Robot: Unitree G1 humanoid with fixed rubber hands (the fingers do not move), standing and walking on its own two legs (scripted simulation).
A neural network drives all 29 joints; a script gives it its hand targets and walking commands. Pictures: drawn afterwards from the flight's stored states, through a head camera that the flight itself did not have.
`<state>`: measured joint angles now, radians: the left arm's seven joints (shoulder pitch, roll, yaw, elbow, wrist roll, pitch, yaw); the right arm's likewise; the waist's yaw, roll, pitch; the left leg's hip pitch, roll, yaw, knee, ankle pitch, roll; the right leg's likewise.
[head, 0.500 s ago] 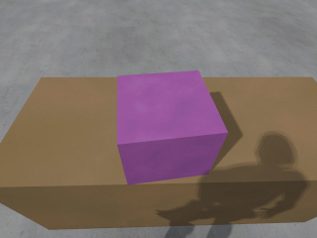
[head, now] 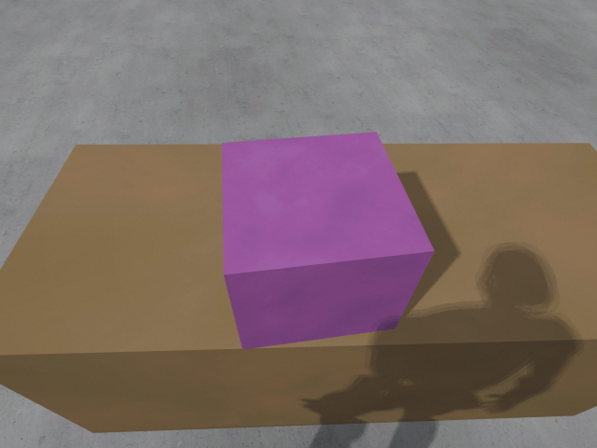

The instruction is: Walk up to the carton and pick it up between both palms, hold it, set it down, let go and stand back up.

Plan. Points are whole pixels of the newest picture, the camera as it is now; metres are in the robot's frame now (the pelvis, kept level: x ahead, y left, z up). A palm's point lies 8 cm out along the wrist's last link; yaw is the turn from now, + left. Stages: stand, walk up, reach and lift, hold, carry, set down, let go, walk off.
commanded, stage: stand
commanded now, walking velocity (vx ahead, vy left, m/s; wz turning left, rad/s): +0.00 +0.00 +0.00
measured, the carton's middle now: (310, 238) +0.46 +0.00 -0.04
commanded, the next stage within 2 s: none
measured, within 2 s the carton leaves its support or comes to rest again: neither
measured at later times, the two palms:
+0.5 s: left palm out of the picture +0.00 +0.24 -0.14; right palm out of the picture +0.01 -0.23 -0.13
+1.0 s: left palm out of the picture +0.01 +0.23 -0.14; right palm out of the picture +0.02 -0.24 -0.14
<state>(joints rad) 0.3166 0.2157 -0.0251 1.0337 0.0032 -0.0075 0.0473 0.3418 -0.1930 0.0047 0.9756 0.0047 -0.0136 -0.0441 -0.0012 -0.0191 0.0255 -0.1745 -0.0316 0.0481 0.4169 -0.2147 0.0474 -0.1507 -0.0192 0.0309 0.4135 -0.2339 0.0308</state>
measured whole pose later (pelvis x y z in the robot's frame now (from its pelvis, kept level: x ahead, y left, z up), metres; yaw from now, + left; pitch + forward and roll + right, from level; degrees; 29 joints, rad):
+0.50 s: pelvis +0.01 +0.00 +0.00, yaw +0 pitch -1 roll +0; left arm 0.32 0.21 -0.03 1.05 0.00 -0.01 0.05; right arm 0.33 -0.18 0.00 1.00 0.00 -0.01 -0.05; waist 0.00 -0.02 0.03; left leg -0.16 -0.04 0.05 0.40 -0.22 0.05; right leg -0.14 -0.03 0.03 0.41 -0.25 0.04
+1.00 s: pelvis +0.01 -0.01 +0.00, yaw +0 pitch -2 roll +0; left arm 0.32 0.19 -0.03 1.06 0.00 -0.01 0.06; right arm 0.32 -0.18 0.01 1.03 0.00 -0.02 -0.05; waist 0.00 -0.01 0.03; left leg -0.15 -0.03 0.04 0.40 -0.22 0.03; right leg -0.12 -0.02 0.02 0.40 -0.25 0.02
